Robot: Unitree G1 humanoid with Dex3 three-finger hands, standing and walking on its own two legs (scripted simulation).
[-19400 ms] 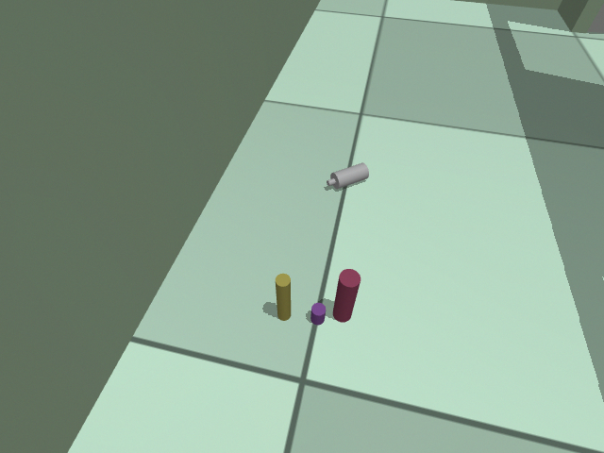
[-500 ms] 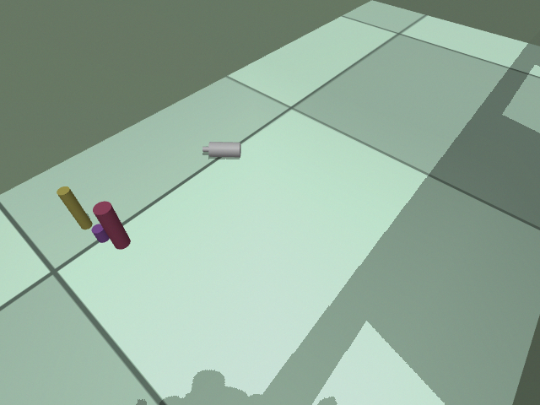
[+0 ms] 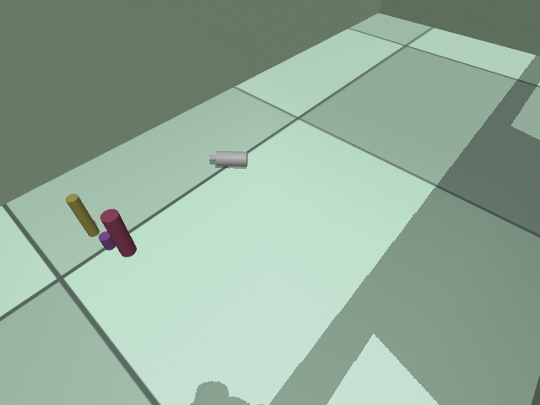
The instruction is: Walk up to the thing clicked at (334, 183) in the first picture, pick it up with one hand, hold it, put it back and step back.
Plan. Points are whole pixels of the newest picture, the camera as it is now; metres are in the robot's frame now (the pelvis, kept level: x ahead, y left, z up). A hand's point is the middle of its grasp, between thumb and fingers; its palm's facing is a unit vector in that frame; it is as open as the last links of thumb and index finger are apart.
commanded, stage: walk up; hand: left
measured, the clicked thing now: (228, 158) +1.47 +0.20 -0.74
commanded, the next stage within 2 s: none
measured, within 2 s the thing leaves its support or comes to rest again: neither
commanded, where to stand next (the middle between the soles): +1.08 -0.03 m, yaw -2 degrees
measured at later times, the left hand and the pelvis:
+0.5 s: hand (83, 360) +0.23 +0.33 -0.15, palm faces -0.09 -0.94 -0.32, open 7.4 cm; pelvis +0.16 +0.06 +0.00, yaw -2 degrees
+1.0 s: hand (158, 233) +0.50 +0.25 -0.13, palm faces -0.07 -0.93 -0.37, open 7.4 cm; pelvis +0.42 -0.01 +0.00, yaw -3 degrees
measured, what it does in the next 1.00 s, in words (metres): walks ahead: left foot, then right foot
